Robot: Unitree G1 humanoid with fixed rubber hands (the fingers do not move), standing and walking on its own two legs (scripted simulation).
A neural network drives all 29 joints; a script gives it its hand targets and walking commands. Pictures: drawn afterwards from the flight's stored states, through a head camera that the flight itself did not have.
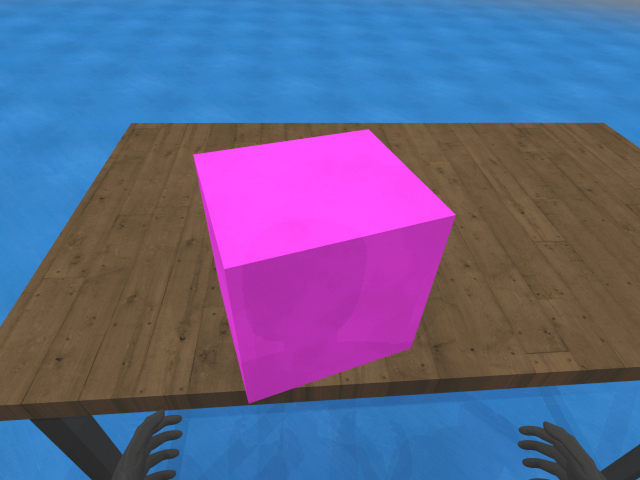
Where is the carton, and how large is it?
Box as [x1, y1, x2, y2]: [193, 129, 455, 402]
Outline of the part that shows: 368,129 193,155 220,289 248,402 401,351 411,346 455,215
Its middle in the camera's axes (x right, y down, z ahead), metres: -0.01 +0.03 +0.48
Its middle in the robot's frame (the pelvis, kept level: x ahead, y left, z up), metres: +0.36 +0.04 +0.14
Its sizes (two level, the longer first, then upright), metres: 0.221 0.189 0.228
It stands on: a table, 0.78 m high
